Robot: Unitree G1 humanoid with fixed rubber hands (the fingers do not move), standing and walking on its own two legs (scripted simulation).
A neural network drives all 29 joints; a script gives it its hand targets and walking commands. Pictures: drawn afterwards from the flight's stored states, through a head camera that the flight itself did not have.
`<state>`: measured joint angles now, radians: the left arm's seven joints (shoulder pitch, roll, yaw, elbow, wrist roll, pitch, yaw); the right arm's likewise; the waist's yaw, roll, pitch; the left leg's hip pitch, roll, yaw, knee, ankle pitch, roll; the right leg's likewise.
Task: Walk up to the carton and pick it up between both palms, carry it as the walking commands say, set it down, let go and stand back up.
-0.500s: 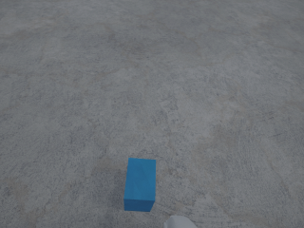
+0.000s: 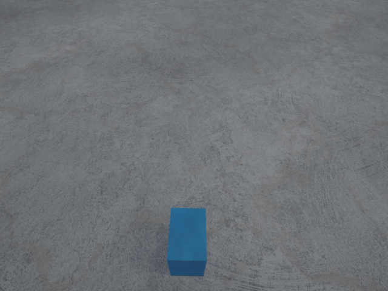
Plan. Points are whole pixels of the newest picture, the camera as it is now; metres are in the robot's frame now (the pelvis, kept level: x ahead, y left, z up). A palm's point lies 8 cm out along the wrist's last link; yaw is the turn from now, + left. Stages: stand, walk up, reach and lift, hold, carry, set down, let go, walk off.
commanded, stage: stand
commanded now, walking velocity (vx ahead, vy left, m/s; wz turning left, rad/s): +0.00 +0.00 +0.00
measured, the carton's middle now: (187, 243) +0.40 +0.01 -0.64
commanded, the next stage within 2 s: reach and lift in 0.02 s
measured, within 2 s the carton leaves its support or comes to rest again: neither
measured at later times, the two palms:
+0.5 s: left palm (92, 284) +0.17 +0.23 -0.17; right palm (284, 287) +0.15 -0.21 -0.16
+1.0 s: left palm (118, 240) +0.27 +0.20 -0.20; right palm (256, 237) +0.27 -0.18 -0.19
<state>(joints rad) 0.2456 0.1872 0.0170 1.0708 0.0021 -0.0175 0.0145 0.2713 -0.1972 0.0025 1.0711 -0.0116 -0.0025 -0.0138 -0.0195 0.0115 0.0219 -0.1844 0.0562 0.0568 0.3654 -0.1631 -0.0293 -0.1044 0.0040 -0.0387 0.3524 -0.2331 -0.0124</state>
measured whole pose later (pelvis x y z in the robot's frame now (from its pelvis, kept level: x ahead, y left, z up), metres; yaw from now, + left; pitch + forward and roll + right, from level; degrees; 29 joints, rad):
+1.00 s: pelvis -0.08 +0.03 -0.10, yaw -1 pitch +22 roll -1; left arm -0.54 0.11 0.12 0.64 -0.01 0.35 0.13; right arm -0.58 -0.16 -0.18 0.74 -0.01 0.29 -0.01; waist -0.01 0.00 0.05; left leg -1.13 0.05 0.05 1.05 -0.30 0.02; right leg -1.07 -0.03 -0.01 1.08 -0.40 0.02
